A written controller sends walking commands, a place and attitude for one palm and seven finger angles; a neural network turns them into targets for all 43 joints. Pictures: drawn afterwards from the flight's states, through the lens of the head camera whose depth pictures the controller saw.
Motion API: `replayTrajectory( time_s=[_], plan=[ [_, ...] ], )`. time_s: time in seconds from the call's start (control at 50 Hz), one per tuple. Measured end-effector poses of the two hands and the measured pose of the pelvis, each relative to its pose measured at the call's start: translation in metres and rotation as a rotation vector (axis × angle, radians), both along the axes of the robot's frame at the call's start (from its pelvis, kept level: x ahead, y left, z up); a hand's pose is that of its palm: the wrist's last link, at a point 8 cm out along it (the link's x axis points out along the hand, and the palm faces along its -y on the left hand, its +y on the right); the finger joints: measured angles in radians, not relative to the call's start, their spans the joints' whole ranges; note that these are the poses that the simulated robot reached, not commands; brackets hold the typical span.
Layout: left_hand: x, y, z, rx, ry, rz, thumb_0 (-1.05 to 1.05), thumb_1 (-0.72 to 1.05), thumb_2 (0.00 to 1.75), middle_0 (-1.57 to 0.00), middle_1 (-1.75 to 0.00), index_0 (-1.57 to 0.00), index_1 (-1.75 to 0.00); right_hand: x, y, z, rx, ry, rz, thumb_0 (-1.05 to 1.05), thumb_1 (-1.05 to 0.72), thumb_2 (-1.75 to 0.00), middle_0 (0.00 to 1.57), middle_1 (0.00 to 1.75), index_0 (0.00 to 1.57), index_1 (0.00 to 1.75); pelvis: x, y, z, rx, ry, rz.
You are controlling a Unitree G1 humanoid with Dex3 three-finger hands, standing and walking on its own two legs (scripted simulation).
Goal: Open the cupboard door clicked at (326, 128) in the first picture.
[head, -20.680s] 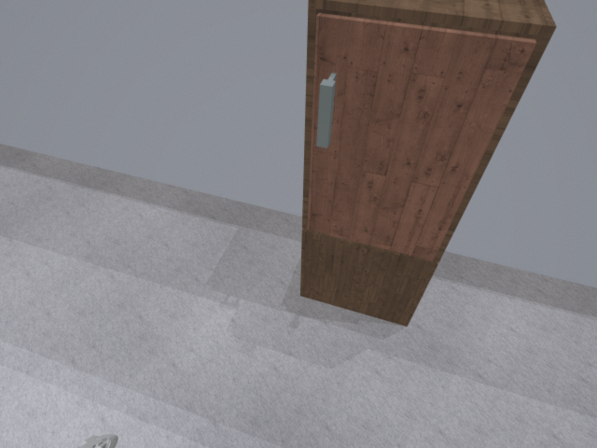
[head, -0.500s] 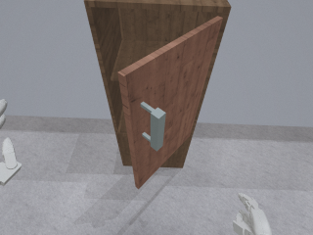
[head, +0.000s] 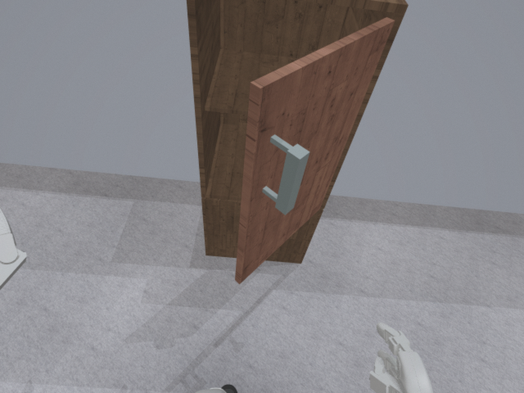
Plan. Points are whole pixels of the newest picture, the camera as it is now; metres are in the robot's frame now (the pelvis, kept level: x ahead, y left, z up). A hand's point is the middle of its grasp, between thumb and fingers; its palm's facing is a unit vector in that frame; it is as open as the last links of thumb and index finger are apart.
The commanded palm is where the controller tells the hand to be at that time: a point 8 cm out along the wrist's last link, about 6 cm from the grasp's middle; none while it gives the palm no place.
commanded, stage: step back with the hand held close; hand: left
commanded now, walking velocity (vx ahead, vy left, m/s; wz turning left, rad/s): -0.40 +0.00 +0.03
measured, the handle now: (281, 175) +0.45 +0.01 +0.08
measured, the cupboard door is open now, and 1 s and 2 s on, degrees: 50 50 50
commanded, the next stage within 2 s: stop stepping back and stand still in 0.12 s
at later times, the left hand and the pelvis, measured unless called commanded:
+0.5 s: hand out of the picture +0.09 +0.27 +0.17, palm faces +0.39 -0.81 -0.44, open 7.4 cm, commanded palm +0.04 +0.30 +0.18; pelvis -0.11 +0.01 +0.00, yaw -1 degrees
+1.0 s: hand out of the picture +0.07 +0.28 +0.16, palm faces +0.38 -0.78 -0.50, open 7.4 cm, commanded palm +0.02 +0.32 +0.18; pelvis -0.13 +0.02 +0.00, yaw -3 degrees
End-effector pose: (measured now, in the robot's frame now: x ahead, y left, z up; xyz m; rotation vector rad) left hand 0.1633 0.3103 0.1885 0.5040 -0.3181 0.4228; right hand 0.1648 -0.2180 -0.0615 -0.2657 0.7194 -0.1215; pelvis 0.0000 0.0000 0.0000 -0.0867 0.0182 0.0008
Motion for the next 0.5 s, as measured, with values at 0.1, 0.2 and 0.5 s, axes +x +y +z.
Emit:
replayTrajectory(
  time_s=[0.1,0.2,0.5],
  plan=[
    [-0.012,-0.013,0.004,-0.025,0.017,-0.081,0.02,0.89,0.89,-0.21,-0.30,-0.21,-0.30,-0.021,0.004,0.006,0.010,-0.008,0.005,0.01,-0.90,-0.90,0.20,0.30,0.20,0.30,-0.020,0.002,0.006,-0.005,0.043,-0.024],
    [-0.033,-0.023,0.000,0.056,0.044,-0.149,0.01,0.89,0.89,-0.21,-0.30,-0.21,-0.30,-0.047,-0.003,-0.009,0.023,-0.012,-0.002,0.01,-0.90,-0.90,0.20,0.30,0.21,0.30,-0.054,-0.002,-0.009,0.050,0.054,-0.073],
    [-0.113,-0.001,-0.001,0.017,0.068,-0.056,0.02,0.89,0.89,-0.21,-0.30,-0.21,-0.30,-0.171,-0.023,-0.018,-0.004,0.069,-0.150,0.02,-0.90,-0.90,0.20,0.30,0.20,0.30,-0.108,0.008,-0.004,0.051,-0.035,-0.021]
  ],
)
